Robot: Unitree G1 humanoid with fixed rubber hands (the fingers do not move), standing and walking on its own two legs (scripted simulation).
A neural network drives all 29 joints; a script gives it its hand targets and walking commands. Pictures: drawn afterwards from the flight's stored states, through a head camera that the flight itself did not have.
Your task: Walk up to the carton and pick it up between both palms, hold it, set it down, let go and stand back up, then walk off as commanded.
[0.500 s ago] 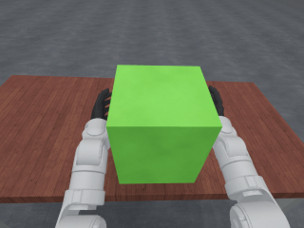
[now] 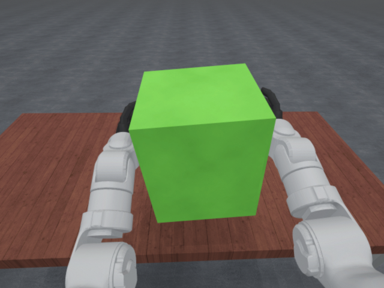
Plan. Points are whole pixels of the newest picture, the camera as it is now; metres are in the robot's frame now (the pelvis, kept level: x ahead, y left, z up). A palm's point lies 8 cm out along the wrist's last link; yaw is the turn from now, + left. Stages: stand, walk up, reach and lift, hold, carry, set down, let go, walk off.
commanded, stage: reach and lift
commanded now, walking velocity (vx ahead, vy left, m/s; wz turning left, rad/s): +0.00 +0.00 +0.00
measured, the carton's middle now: (200, 144) +0.38 -0.02 +0.18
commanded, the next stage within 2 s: hold in 0.82 s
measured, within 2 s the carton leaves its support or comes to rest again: neither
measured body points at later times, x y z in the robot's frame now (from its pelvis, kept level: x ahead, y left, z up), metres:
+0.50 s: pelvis +0.00 +0.00 +0.00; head -0.05 +0.02 +0.45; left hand +0.40 +0.15 +0.21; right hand +0.41 -0.15 +0.24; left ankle +0.00 +0.15 -0.75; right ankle +0.04 -0.16 -0.75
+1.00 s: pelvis +0.00 +0.00 +0.00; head -0.07 +0.00 +0.44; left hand +0.39 +0.14 +0.24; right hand +0.40 -0.16 +0.27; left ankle +0.00 +0.15 -0.75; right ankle +0.04 -0.16 -0.75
